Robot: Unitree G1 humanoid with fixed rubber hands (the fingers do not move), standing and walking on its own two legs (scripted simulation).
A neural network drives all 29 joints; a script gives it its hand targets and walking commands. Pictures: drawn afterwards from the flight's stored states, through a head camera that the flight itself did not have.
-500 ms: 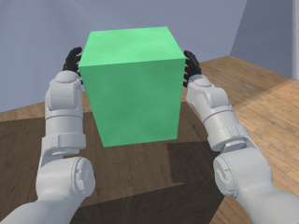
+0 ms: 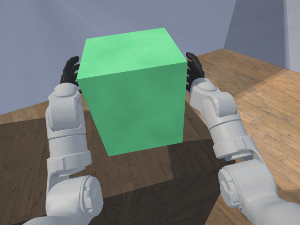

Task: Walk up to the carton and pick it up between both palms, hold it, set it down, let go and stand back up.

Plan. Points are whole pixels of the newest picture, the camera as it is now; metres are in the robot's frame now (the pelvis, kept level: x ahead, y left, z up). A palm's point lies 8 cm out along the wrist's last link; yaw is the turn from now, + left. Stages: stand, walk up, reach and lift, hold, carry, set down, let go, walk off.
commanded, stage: hold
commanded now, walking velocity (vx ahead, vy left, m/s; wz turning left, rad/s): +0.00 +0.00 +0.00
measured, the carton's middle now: (136, 92) +0.39 +0.01 +0.21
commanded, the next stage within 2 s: none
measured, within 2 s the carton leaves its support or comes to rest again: neither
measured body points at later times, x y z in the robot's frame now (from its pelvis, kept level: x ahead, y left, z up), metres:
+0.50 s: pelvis +0.02 -0.01 +0.00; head -0.07 +0.02 +0.44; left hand +0.40 +0.18 +0.27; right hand +0.40 -0.13 +0.27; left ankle +0.03 +0.13 -0.75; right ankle +0.00 -0.12 -0.75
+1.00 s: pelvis +0.00 +0.00 +0.00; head -0.08 +0.01 +0.44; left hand +0.37 +0.17 +0.26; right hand +0.37 -0.14 +0.26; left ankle +0.03 +0.13 -0.75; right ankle +0.00 -0.12 -0.75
